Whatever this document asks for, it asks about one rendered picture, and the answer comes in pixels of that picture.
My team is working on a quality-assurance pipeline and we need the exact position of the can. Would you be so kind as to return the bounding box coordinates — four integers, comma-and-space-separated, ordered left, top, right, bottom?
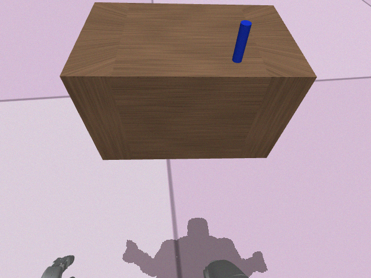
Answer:
232, 20, 252, 63

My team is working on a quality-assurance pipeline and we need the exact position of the left robot hand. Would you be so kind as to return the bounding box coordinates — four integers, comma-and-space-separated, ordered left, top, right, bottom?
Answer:
41, 255, 75, 278

